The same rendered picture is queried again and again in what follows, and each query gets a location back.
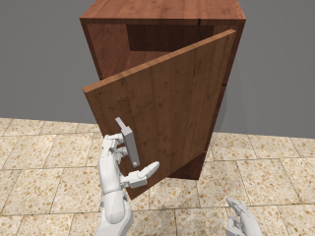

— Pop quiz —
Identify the left robot forearm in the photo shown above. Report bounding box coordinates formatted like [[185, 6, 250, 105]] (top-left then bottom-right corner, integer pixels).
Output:
[[93, 190, 134, 236]]

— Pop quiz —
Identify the cupboard door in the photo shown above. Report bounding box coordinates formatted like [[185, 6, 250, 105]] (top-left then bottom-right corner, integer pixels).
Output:
[[82, 29, 236, 201]]

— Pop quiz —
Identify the robot left hand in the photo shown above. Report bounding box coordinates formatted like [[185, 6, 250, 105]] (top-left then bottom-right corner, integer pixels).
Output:
[[97, 133, 159, 195]]

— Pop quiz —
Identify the robot right hand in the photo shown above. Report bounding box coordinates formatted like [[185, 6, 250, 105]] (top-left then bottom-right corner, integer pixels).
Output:
[[224, 198, 264, 236]]

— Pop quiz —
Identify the handle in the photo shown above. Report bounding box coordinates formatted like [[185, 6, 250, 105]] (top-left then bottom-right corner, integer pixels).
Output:
[[115, 117, 140, 168]]

